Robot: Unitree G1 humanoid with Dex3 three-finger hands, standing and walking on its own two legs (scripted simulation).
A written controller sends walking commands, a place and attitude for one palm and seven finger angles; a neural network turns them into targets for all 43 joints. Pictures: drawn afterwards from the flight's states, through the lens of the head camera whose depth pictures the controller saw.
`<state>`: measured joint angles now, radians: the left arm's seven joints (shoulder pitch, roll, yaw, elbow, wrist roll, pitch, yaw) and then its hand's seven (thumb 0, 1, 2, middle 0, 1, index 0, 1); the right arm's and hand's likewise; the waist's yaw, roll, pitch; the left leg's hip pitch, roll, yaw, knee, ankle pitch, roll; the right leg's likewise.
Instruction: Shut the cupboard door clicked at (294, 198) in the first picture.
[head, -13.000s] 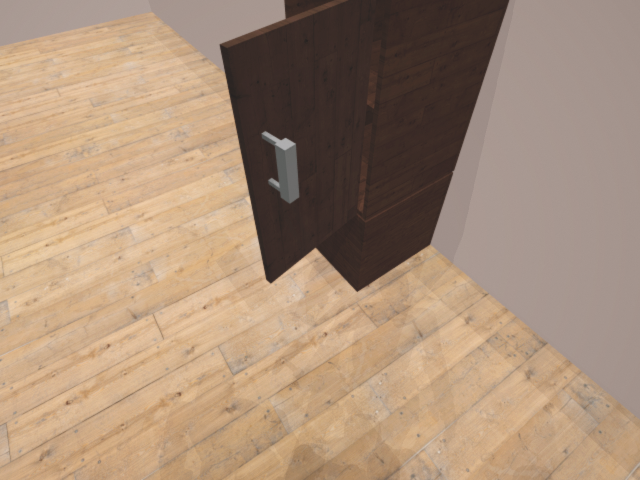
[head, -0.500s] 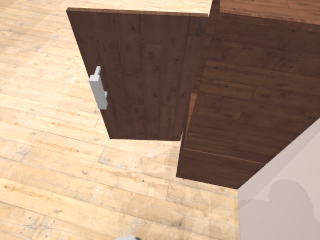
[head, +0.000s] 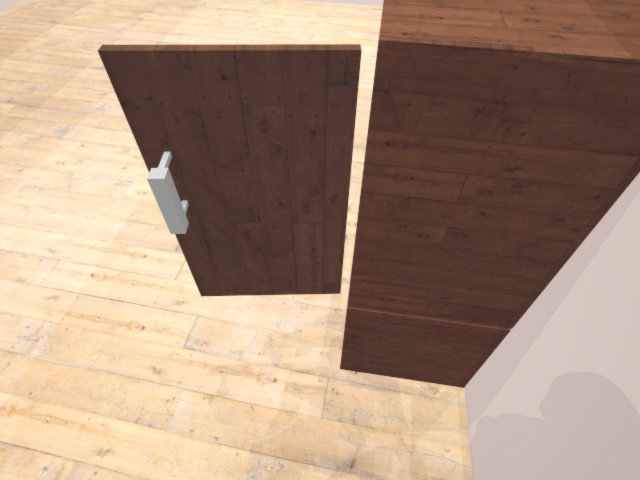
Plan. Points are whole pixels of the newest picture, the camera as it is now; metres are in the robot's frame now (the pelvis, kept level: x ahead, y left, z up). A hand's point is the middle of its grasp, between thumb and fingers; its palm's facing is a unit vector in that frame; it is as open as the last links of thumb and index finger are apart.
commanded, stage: look again from close up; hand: left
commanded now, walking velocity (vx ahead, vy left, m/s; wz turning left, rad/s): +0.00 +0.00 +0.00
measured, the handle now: (172, 193) +0.54 +0.27 +0.03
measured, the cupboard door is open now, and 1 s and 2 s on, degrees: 100 100 100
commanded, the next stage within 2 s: shuffle to correct the standing spot in 0.54 s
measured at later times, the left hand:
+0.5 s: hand out of the picture +0.02 +0.22 -0.17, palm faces -0.02 -0.97 -0.23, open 7.4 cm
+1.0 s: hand out of the picture +0.03 +0.23 -0.19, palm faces +0.00 -0.98 -0.19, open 7.4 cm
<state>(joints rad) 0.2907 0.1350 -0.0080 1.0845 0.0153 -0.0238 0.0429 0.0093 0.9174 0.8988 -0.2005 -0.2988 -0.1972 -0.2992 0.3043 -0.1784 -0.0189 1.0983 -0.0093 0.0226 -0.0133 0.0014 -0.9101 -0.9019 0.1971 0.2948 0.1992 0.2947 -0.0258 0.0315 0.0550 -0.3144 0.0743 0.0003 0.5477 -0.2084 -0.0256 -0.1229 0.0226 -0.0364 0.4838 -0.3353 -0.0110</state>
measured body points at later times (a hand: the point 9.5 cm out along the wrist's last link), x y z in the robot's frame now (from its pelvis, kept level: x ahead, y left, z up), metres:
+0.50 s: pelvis +0.01 +0.03 +0.00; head +0.02 +0.03 +0.45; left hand +0.03 +0.27 -0.16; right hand +0.04 -0.21 -0.15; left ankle +0.05 +0.14 -0.73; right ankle -0.05 -0.11 -0.73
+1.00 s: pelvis +0.05 +0.04 -0.01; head +0.07 +0.06 +0.44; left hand +0.03 +0.29 -0.17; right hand +0.08 -0.20 -0.15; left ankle +0.05 +0.14 -0.73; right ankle -0.04 -0.09 -0.69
